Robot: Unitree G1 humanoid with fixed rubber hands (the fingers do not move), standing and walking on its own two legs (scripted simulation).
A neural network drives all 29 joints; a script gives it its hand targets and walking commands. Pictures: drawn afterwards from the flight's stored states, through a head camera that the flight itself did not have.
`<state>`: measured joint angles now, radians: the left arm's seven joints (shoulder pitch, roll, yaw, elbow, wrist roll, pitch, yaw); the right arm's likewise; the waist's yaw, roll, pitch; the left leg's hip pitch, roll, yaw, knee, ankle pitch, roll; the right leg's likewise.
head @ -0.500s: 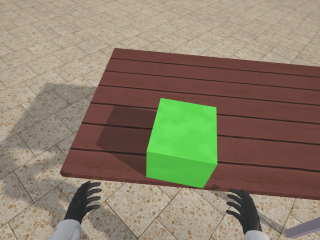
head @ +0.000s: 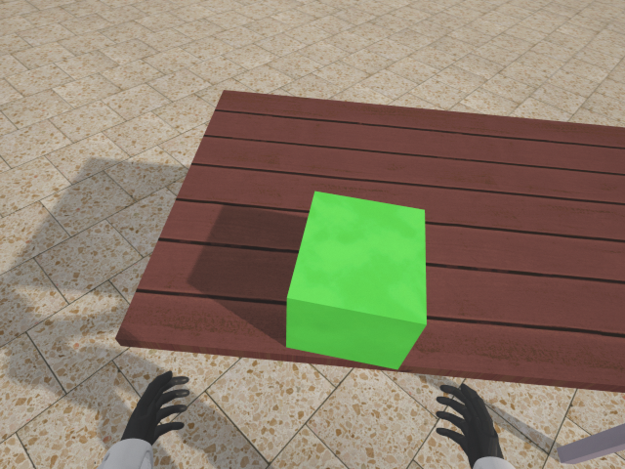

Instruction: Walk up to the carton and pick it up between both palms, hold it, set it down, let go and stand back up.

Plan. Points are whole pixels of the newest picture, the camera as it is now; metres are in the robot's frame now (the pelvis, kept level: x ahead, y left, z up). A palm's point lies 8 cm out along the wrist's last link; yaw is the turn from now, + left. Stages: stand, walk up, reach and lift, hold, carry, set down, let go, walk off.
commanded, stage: set down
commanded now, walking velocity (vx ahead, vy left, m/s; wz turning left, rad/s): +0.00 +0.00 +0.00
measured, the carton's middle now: (355, 278) +0.38 -0.04 -0.01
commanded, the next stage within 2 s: let go in 0.38 s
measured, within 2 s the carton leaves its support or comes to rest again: neither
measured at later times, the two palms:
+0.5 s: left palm (139, 442) +0.15 +0.23 -0.07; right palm (482, 455) +0.17 -0.22 -0.08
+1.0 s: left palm (111, 442) +0.15 +0.26 -0.08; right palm (515, 464) +0.16 -0.26 -0.08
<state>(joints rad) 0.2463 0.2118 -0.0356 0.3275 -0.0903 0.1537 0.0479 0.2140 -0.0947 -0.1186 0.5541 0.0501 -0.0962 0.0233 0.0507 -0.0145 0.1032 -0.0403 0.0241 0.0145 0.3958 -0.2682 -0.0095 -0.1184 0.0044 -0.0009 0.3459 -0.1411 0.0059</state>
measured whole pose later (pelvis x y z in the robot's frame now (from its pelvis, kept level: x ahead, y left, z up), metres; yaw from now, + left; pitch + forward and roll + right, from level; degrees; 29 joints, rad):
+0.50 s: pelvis +0.00 +0.00 +0.00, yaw +0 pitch -5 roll -1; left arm 0.23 0.21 -0.03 0.41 -0.06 0.16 0.04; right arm 0.16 -0.12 -0.12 0.71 0.05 -0.15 0.04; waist 0.05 -0.01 0.10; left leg -0.05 0.02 0.01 0.40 -0.27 -0.01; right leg -0.12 0.00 0.00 0.35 -0.14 0.01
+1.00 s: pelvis +0.01 +0.00 +0.00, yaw +0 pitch +0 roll -1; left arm 0.22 0.28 0.04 0.57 0.00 0.02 0.01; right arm 0.17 -0.23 -0.12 0.74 0.05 -0.07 0.01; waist 0.03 -0.01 -0.01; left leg -0.15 0.02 0.01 0.44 -0.29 -0.01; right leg -0.23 0.00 0.00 0.39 -0.16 0.01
